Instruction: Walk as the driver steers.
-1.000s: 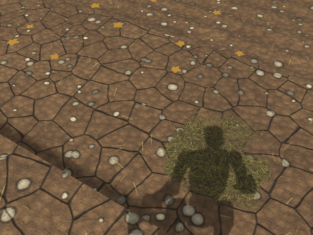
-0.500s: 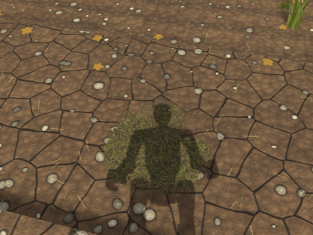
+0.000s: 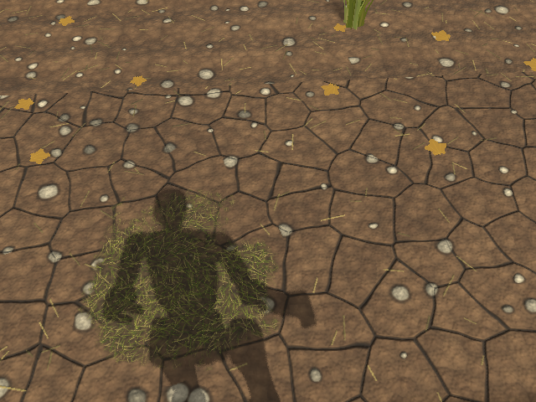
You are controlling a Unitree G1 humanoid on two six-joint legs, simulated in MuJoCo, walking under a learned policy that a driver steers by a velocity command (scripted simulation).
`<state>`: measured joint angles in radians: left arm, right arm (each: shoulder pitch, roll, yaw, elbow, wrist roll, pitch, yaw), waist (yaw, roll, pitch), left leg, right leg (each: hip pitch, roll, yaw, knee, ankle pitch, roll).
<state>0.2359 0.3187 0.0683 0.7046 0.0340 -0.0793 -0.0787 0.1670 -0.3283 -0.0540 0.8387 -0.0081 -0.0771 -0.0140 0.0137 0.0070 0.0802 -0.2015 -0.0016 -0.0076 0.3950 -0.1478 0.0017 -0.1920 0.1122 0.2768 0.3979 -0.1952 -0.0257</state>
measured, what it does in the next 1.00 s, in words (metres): steps on the spot: right foot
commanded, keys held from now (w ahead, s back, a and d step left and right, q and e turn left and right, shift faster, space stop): no key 0.98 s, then w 0.02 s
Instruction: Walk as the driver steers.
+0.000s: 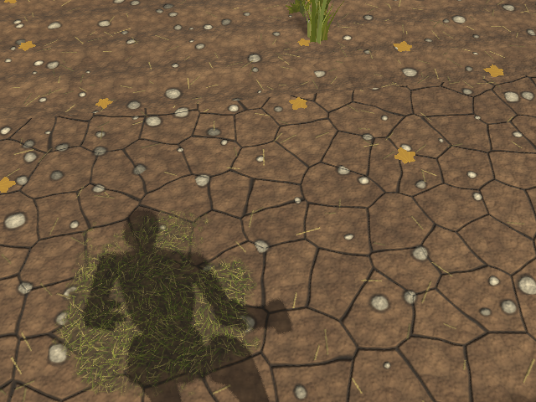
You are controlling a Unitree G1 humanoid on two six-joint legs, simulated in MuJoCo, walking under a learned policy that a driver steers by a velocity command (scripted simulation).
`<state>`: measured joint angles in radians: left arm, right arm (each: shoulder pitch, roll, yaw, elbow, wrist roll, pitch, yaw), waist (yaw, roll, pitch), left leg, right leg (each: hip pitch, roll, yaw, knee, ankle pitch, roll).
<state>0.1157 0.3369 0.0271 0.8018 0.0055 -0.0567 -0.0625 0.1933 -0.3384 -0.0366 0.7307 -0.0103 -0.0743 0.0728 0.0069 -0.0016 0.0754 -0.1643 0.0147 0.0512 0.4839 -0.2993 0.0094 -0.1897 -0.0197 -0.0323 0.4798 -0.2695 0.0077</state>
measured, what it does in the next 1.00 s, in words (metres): goes down: left foot, then right foot 0.18 m lower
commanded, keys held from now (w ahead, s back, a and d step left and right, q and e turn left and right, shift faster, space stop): w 1.00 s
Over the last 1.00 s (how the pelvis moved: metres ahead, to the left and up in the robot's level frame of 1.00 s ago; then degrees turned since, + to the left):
0.02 0.01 -0.01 -4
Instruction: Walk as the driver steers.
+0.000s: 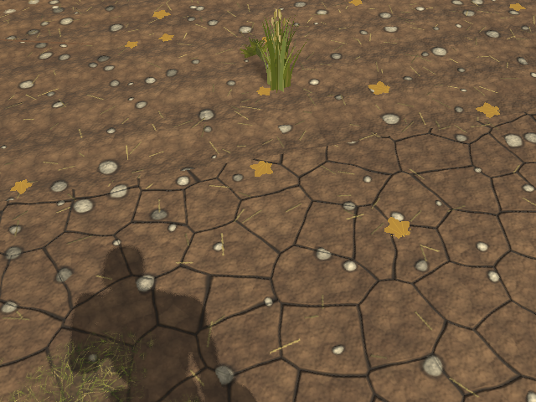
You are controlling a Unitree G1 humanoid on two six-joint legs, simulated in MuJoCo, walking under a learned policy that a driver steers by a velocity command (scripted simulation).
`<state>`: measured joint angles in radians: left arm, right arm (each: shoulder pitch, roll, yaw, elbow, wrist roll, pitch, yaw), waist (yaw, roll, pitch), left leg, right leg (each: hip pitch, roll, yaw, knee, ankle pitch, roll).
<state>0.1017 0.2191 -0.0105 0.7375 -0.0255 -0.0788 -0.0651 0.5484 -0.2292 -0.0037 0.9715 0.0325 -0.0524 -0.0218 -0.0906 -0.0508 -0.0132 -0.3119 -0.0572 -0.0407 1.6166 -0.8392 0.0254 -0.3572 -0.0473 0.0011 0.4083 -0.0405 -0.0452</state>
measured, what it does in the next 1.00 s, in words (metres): goes down: left foot, then right foot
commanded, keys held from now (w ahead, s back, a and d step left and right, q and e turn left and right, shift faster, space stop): w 0.96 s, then w+q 0.04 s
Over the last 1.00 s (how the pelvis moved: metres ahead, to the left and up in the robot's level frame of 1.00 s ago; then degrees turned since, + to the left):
0.44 -0.05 -0.17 1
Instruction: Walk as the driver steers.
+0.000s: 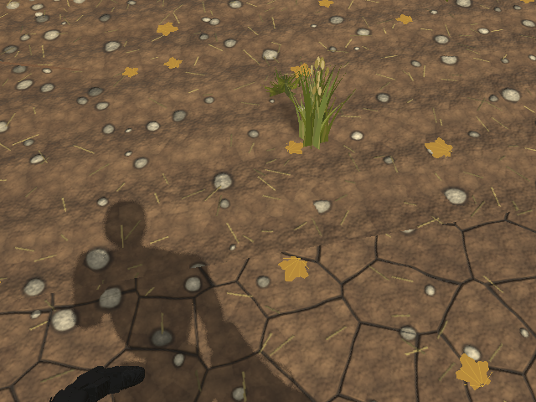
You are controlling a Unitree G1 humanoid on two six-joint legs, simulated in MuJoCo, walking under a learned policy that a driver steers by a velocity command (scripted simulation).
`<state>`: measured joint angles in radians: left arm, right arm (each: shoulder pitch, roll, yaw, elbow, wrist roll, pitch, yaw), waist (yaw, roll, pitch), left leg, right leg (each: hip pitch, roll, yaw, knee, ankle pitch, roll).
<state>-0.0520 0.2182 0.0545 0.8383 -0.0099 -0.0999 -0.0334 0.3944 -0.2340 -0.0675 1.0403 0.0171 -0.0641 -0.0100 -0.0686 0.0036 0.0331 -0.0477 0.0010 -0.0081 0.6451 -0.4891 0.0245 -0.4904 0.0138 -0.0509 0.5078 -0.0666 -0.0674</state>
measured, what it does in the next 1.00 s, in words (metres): walks ahead, turning left: left foot, then right foot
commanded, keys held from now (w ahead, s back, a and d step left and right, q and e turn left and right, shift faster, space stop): w+q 1.00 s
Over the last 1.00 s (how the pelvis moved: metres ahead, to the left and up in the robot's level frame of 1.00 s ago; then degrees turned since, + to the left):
0.55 0.03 -0.02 0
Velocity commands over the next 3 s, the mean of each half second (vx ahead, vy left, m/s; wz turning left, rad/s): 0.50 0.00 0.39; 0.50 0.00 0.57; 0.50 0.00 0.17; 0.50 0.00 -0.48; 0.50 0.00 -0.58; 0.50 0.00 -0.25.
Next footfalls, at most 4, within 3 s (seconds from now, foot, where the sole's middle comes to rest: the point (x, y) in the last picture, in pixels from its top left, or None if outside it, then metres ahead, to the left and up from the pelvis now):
0.52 left None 0.43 0.16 -0.76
1.00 right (226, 280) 0.77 0.10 -0.76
1.48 left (93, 278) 0.80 0.46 -0.76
1.98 right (149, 174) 1.17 0.33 -0.76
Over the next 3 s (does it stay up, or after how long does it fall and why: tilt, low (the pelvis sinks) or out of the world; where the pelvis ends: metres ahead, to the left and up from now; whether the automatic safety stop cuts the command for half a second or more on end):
stays up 1.54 0.40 0.00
